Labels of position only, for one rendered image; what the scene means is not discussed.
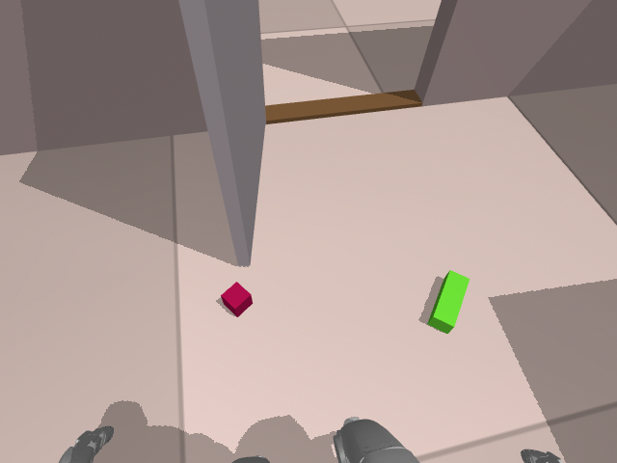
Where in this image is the left robot hand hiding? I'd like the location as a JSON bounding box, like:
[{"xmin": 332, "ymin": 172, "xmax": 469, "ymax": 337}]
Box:
[{"xmin": 59, "ymin": 426, "xmax": 114, "ymax": 463}]

